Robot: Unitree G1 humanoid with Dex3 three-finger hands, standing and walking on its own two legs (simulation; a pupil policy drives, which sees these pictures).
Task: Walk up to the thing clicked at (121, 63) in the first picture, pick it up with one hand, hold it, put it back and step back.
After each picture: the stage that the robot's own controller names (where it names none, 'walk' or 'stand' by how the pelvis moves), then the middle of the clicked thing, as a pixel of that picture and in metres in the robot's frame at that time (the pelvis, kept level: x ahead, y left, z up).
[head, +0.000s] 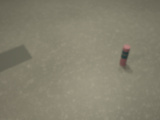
stand; (124, 55) +1.21 -0.42 -0.66
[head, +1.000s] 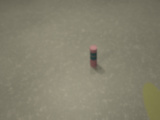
walk; (93, 56) +1.14 -0.02 -0.63
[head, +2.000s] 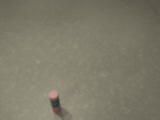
walk; (55, 102) +0.66 +0.25 -0.63
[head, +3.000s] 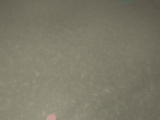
stand; out of the picture +0.47 +0.24 -0.64
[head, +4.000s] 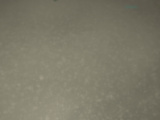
stand; out of the picture +0.45 +0.21 -0.66
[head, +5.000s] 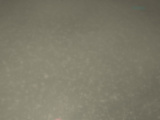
stand; out of the picture +0.46 +0.20 -0.65
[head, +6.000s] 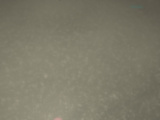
stand; out of the picture +0.47 +0.20 -0.66
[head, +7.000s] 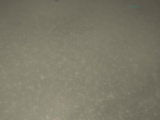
stand; out of the picture +0.46 +0.22 -0.66
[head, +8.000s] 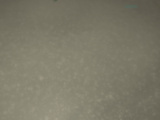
stand; out of the picture +0.45 +0.23 -0.66
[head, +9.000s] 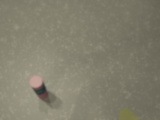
go down; (39, 88) +0.49 +0.24 -0.49
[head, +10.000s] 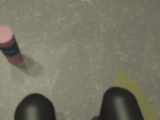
go down; (9, 48) +0.53 +0.28 -0.26
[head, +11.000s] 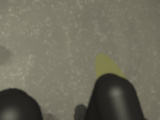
close in; out of the picture +0.51 +0.31 -0.19
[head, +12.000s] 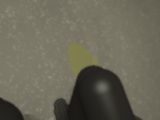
close; out of the picture +0.50 +0.34 -0.16
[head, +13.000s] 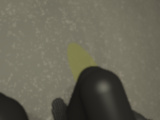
lift; out of the picture +0.45 +0.32 -0.17
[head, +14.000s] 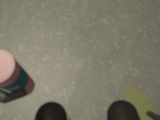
lift; (14, 78) +0.35 +0.22 -0.01
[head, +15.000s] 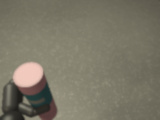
hold; (40, 96) +0.32 +0.15 +0.04
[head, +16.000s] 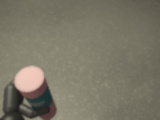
hold; (40, 97) +0.32 +0.16 +0.03
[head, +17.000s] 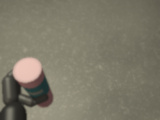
crouch; (37, 87) +0.36 +0.16 -0.01
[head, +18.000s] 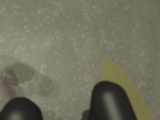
lower; out of the picture +0.51 +0.26 -0.05
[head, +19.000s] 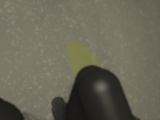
lower; out of the picture +0.47 +0.32 -0.17
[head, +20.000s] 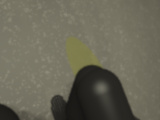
lower; out of the picture +0.47 +0.32 -0.17
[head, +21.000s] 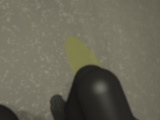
lower; out of the picture +0.47 +0.32 -0.18
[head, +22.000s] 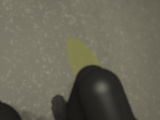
lower; out of the picture +0.47 +0.32 -0.18
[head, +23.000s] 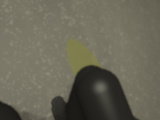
open; out of the picture +0.48 +0.31 -0.17
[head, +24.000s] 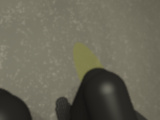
stand; out of the picture +0.47 +0.30 -0.18
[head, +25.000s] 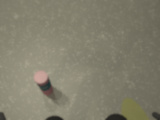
walk; (44, 84) +0.48 +0.21 -0.44
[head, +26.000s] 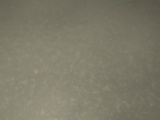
stand; out of the picture +0.44 +0.19 -0.60
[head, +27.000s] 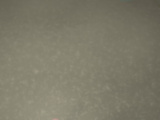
stand; out of the picture +0.44 +0.19 -0.60
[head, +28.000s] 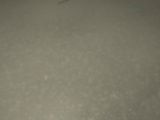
stand; out of the picture +0.45 +0.17 -0.65
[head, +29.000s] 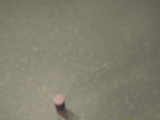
walk; (60, 105) +0.50 +0.14 -0.64
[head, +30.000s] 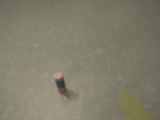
walk; (60, 83) +0.74 +0.24 -0.63
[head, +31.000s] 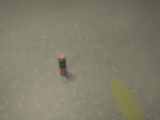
stand; (62, 65) +1.07 +0.21 -0.64
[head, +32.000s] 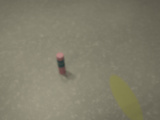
stand; (61, 64) +1.05 +0.22 -0.65
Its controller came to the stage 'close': yes
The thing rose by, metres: 0.68
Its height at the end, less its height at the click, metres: +0.00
